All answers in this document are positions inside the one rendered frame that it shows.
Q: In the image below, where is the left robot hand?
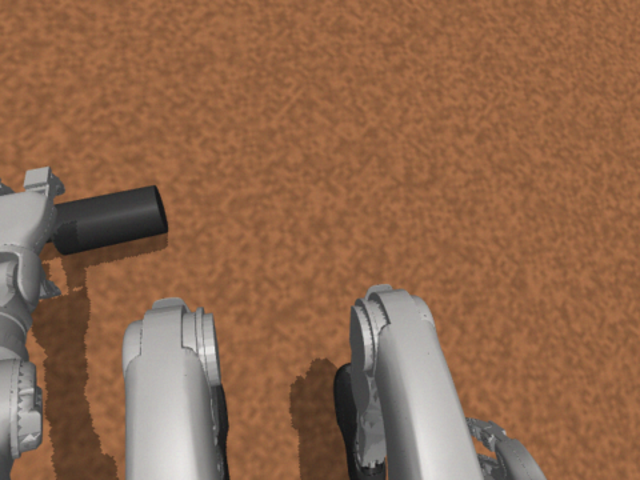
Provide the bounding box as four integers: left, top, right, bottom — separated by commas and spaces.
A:
0, 166, 65, 299

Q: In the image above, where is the bottle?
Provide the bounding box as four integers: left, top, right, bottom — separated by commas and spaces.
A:
46, 185, 168, 255

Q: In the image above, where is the right robot hand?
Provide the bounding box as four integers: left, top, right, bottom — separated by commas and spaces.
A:
466, 418, 547, 480

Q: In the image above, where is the left robot arm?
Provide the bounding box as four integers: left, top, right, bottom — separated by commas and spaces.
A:
0, 245, 43, 480

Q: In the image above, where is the right robot foot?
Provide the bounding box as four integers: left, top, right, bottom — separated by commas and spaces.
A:
333, 363, 386, 480

